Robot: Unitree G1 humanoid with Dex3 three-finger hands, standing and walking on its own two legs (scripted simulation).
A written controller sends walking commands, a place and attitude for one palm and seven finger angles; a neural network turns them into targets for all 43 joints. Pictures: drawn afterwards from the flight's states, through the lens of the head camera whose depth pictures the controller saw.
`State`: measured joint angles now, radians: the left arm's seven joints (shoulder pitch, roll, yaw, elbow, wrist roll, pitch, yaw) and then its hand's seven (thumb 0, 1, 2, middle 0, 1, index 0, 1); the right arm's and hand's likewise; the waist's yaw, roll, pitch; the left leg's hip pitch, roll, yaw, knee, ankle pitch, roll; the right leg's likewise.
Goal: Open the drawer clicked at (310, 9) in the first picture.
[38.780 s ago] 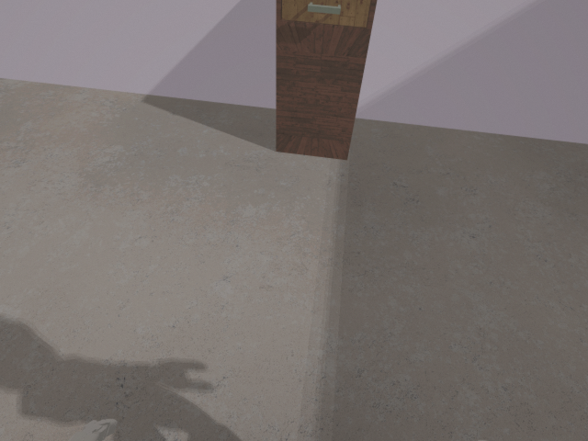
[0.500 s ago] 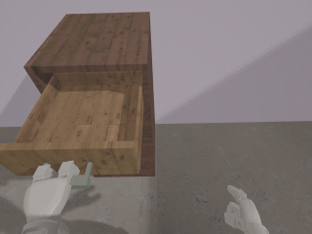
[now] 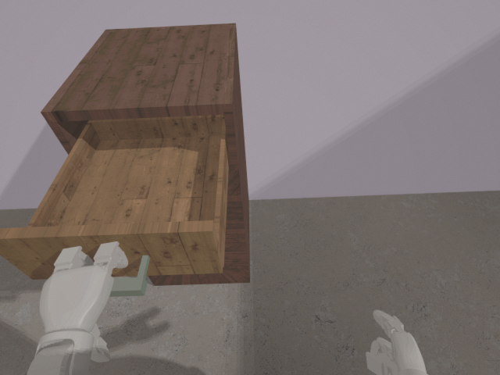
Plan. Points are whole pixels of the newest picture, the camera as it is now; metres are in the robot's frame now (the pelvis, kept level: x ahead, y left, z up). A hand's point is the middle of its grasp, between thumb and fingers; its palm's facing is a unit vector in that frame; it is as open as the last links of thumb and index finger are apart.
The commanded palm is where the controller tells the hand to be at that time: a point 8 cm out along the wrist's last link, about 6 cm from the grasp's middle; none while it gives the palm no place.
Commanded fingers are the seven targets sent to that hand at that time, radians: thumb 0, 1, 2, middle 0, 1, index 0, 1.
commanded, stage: lift the hand off the handle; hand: left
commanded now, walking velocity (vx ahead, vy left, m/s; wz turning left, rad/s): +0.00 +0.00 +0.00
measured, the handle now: (107, 275) +0.25 +0.27 +0.02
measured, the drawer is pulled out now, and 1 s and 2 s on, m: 0.30 0.30 0.30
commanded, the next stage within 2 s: draw the hand back to the body in 1.08 s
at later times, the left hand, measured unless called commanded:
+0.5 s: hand (73, 280) +0.20 +0.27 +0.10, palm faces +0.09 -0.05 -0.99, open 13.6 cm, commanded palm +0.17 +0.27 +0.16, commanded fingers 0.00 -0.50 0.30 -0.30 -1.20 -0.30 -1.20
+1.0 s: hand (47, 246) +0.22 +0.28 +0.17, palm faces +0.14 -0.04 -0.99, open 13.8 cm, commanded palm +0.18 +0.28 +0.22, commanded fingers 0.00 -0.50 0.30 -0.30 -1.20 -0.30 -1.20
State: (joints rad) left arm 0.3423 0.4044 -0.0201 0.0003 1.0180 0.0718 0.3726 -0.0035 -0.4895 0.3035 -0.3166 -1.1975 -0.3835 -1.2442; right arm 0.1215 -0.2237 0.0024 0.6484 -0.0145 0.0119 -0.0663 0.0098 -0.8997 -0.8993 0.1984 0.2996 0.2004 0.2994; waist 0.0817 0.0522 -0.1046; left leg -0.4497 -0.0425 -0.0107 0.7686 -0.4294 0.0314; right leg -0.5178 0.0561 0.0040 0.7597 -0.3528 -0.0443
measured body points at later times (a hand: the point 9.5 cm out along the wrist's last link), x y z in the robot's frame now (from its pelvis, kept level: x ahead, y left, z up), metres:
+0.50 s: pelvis +0.00 +0.00 +0.02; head -0.01 -0.03 +0.47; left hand +0.19 +0.27 +0.15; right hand +0.24 -0.19 -0.06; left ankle -0.02 +0.10 -0.71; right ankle +0.02 -0.09 -0.71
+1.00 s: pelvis +0.00 +0.01 +0.03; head -0.02 -0.03 +0.48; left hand +0.20 +0.28 +0.22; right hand +0.23 -0.18 -0.05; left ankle -0.02 +0.10 -0.71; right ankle +0.02 -0.09 -0.71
